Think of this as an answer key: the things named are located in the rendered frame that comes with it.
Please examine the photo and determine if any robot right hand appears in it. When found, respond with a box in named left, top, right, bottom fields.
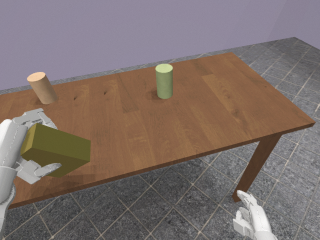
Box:
left=233, top=190, right=272, bottom=240

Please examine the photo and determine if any robot left hand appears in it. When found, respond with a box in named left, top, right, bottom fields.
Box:
left=0, top=108, right=62, bottom=185

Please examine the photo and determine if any table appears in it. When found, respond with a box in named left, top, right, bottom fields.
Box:
left=0, top=52, right=316, bottom=210

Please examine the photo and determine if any left robot forearm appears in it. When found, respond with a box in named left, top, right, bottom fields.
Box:
left=0, top=165, right=17, bottom=240

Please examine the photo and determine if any sponge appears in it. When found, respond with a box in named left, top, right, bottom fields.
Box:
left=20, top=123, right=91, bottom=178

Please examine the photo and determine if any right robot forearm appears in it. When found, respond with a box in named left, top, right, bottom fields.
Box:
left=253, top=230, right=278, bottom=240

